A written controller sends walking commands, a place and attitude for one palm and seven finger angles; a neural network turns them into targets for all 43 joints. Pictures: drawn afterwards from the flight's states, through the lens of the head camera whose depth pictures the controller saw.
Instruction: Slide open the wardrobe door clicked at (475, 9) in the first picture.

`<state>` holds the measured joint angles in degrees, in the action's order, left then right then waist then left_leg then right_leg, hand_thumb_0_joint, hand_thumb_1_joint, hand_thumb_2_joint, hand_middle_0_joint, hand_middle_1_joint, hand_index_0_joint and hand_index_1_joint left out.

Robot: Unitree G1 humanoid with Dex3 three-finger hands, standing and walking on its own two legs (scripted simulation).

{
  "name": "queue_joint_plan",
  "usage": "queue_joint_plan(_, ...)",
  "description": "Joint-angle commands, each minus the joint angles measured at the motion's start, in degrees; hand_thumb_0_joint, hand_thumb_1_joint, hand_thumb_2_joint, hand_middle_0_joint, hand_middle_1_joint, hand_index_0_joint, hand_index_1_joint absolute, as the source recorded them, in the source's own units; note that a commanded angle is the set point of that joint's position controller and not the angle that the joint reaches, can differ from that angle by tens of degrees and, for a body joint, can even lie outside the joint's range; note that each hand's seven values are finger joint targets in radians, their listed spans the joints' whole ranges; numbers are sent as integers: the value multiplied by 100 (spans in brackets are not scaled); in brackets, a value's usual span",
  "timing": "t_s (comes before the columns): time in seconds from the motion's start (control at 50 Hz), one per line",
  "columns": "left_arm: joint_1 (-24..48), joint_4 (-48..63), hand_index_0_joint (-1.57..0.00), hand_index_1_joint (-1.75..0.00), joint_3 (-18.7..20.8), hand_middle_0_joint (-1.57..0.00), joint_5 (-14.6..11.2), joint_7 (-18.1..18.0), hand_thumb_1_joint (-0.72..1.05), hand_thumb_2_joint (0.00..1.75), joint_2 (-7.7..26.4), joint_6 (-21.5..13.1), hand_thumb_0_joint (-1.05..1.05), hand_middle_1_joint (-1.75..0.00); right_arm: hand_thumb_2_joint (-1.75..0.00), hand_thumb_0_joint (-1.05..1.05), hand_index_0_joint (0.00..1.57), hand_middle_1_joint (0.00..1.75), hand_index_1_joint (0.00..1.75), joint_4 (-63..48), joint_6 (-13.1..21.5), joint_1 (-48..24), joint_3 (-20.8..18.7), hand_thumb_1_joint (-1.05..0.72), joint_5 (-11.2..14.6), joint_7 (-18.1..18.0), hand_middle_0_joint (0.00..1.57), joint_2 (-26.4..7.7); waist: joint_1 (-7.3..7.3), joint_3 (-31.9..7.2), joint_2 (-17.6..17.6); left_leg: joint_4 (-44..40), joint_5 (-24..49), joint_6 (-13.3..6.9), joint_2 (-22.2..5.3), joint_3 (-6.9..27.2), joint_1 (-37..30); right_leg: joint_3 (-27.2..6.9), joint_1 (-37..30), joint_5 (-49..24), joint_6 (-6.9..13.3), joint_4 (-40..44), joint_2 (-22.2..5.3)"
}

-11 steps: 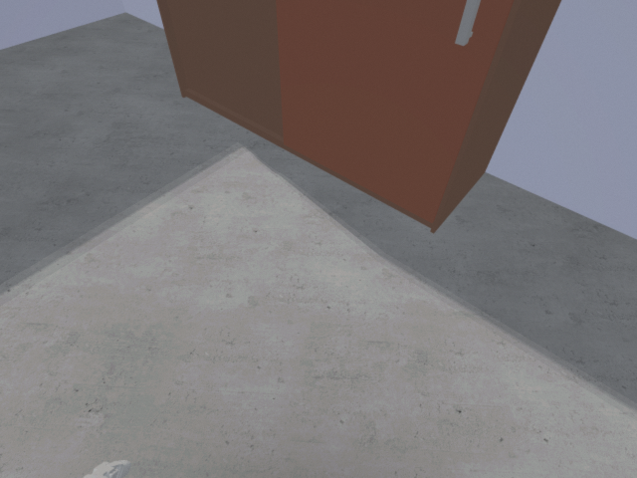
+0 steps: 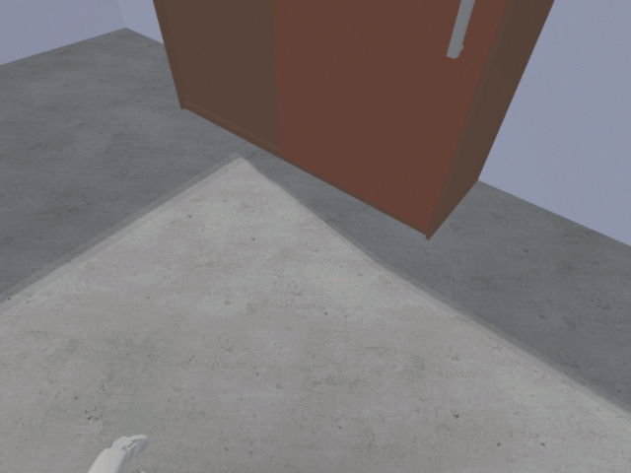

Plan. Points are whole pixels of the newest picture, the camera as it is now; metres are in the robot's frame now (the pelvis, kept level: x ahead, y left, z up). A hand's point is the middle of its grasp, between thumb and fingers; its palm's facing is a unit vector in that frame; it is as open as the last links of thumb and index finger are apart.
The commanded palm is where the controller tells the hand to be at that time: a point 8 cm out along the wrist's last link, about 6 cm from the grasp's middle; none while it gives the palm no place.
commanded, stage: stand and wait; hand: right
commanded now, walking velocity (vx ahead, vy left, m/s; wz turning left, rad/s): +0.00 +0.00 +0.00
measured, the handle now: (465, 19) +1.23 -0.36 +0.11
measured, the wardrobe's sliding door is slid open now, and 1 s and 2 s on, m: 0.00 0.00 0.00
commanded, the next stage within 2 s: look at it before walking up in 0.74 s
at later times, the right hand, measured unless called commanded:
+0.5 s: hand out of the picture +0.06 -0.24 -0.15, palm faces -0.02 +0.94 -0.34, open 7.3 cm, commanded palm none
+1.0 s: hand out of the picture +0.05 -0.23 -0.15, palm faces -0.03 +0.95 -0.32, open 7.3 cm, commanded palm none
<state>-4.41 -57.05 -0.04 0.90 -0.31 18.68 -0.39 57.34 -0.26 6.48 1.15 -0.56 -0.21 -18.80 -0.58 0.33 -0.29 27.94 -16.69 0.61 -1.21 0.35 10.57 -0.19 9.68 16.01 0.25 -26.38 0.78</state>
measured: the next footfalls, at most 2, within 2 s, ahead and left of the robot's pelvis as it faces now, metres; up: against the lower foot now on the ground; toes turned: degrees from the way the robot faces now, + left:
none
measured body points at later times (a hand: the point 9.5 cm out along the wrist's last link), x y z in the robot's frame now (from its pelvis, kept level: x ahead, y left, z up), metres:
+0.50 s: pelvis -0.01 +0.01 +0.00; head -0.01 +0.01 +0.45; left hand +0.06 +0.31 -0.13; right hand +0.06 -0.29 -0.13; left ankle -0.02 +0.13 -0.74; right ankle -0.02 -0.12 -0.74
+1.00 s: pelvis -0.02 +0.01 +0.01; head -0.02 +0.01 +0.46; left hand +0.05 +0.31 -0.13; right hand +0.05 -0.28 -0.13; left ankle -0.02 +0.13 -0.74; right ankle -0.02 -0.12 -0.74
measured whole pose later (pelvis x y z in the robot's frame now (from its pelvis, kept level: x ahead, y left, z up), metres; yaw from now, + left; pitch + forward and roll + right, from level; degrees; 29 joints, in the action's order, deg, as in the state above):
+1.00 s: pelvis -0.02 +0.01 +0.01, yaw +0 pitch -2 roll +0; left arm -7.3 -63.8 0.0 0.5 -0.2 19.0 -0.4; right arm 62.2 0.1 7.8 0.8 -0.6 0.0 -19.0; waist -0.3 1.6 -0.4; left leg 22.3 -11.8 -0.3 0.0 0.1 9.1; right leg -0.4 8.3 11.4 -0.8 -21.1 -0.5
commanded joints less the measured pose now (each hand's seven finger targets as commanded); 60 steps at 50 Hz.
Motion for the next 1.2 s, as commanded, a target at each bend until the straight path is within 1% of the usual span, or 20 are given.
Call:
queue_joint_plan(0.0,196,308,-20,-30,275,-20,3,-69,90,90,1171,-155,0,-30,-90,0,20,30,30,-365,144,-180,-326,-90,-18,-70,20,-1231,48,-361,9,-436,1566,-265,-540,427,-131,-447,-189,-1685,211,391,-686)
queue_joint_plan(0.1,177,219,-20,-30,270,-20,-5,-76,90,90,1151,-165,0,-30,-90,0,20,30,30,-303,165,-140,-342,-90,-12,-75,20,-1215,47,-504,-21,-471,1819,-277,-564,449,-282,-439,-297,-1841,187,395,-699)
queue_joint_plan(0.12,182,185,-20,-30,266,-20,-7,-80,90,90,1158,-165,0,-30,-90,0,20,30,30,-294,162,-141,-342,-90,-8,-75,20,-1212,44,-459,48,-489,1845,-279,-565,461,-290,-435,-287,-1846,179,416,-702)
queue_joint_plan(0.16,145,147,-20,-30,260,-20,-21,-79,90,90,1162,-158,0,-30,-90,0,20,30,30,-261,167,-127,-346,-90,-9,-79,20,-1227,47,-504,-4,-508,1873,-283,-565,462,-351,-436,-301,-1849,173,414,-714)
queue_joint_plan(0.24,119,51,-20,-30,241,-20,-23,-82,90,90,1170,-154,0,-30,-90,0,20,30,30,-164,168,-107,-338,-90,1,-70,20,-1234,40,-411,-30,-609,1808,-288,-584,498,-357,-438,-282,-1685,155,496,-710)
queue_joint_plan(0.46,21,-174,-20,-30,215,-20,-38,-63,90,90,1196,-144,0,-30,-90,0,20,30,30,20,170,-109,-319,-90,3,-59,20,-1262,33,-259,-17,-837,1315,-277,-573,552,-290,-485,-241,-1269,138,699,-734)
queue_joint_plan(0.54,8,-240,-20,-30,203,-20,-32,-53,90,90,1199,-138,0,-30,-90,0,20,30,30,53,162,-140,-306,-90,-4,-48,20,-1252,41,-76,-65,-952,962,-269,-557,609,-158,-500,-147,-984,132,809,-726)
queue_joint_plan(0.6,-13,-260,-20,-30,206,-20,-32,-44,90,90,1204,-146,0,-30,-90,0,20,30,30,61,164,-115,-299,-90,-3,-47,20,-1249,36,-162,-18,-975,819,-258,-559,615,-158,-508,-175,-921,134,822,-727)
queue_joint_plan(0.68,-33,-278,-20,-30,198,-20,-34,-43,90,90,1201,-149,0,-30,-90,0,20,30,30,70,173,-122,-302,-90,-8,-46,20,-1250,38,-123,-77,-989,878,-257,-555,616,-144,-508,-151,-978,123,819,-733)
queue_joint_plan(0.7,-41,-286,-20,-30,197,-20,-32,-43,90,90,1200,-153,0,-30,-90,0,20,30,30,75,174,-111,-302,-90,-6,-46,20,-1237,38,-150,-24,-990,879,-259,-553,627,-164,-524,-152,-984,125,833,-729)
queue_joint_plan(0.76,-46,-288,-20,-30,208,-20,-39,-43,90,90,1190,-157,0,-30,-90,0,20,30,30,68,187,-83,-307,-90,-9,-51,20,-1241,40,-242,-81,-970,1046,-263,-565,615,-202,-522,-224,-1121,124,783,-735)
queue_joint_plan(0.82,-25,-305,-20,-30,197,-20,-34,-43,90,90,1191,-156,0,-30,-90,0,20,30,30,87,175,-103,-301,-90,-10,-46,20,-1224,34,-116,5,-1001,914,-249,-552,600,-151,-532,-158,-1002,121,862,-742)
queue_joint_plan(0.86,-38,-301,-20,-30,200,-20,-43,-41,90,90,1186,-151,0,-30,-90,0,20,30,30,85,176,-78,-301,-90,-13,-47,20,-1233,31,-108,-34,-1022,854,-247,-545,614,-134,-546,-152,-983,126,844,-738)
queue_joint_plan(0.92,-22,-317,-20,-30,198,-20,-37,-39,90,90,1182,-158,0,-30,-90,0,20,30,30,95,172,-73,-297,-90,-12,-41,20,-1215,33,-122,42,-1037,788,-243,-546,623,-124,-554,-164,-929,131,873,-737)
queue_joint_plan(0.96,-59,-310,-20,-30,204,-20,-44,-38,90,90,1181,-152,0,-30,-90,0,20,30,30,94,180,-74,-307,-90,-18,-45,20,-1221,41,-172,-66,-1036,836,-245,-548,614,-162,-558,-167,-979,127,850,-743)
queue_joint_plan(1.02,-27,-323,-20,-30,198,-20,-40,-41,90,90,1189,-163,0,-30,-90,0,20,30,30,108,184,-41,-298,-90,-9,-44,20,-1216,34,-211,21,-1022,986,-241,-566,593,-193,-551,-225,-1087,126,843,-745)
queue_joint_plan(1.06,-48,-321,-20,-30,204,-20,-49,-42,90,90,1186,-155,0,-30,-90,0,20,30,30,108,193,-44,-298,-90,-11,-48,20,-1231,48,-251,-16,-1009,1069,-249,-558,610,-222,-555,-235,-1147,118,812,-746)
queue_joint_plan(1.12,-28,-328,-20,-30,202,-20,-41,-43,90,90,1193,-161,0,-30,-90,0,20,30,30,125,187,-49,-293,-90,-11,-45,20,-1212,43,-173,29,-1017,1066,-242,-556,592,-189,-554,-228,-1132,123,864,-755)
queue_joint_plan(1.14,-30,-341,-20,-30,199,-20,-41,-45,90,90,1196,-168,0,-30,-90,0,20,30,30,130,188,-35,-293,-90,-8,-45,20,-1209,38,-254,42,-991,1149,-242,-558,582,-244,-563,-268,-1211,128,859,-760)
queue_joint_plan(1.18,-18,-331,-20,-30,195,-20,-50,-46,90,90,1199,-166,0,-30,-90,0,20,30,30,133,182,-41,-292,-90,-11,-47,20,-1211,30,-211,64,-997,1109,-230,-557,558,-248,-570,-231,-1187,131,874,-767)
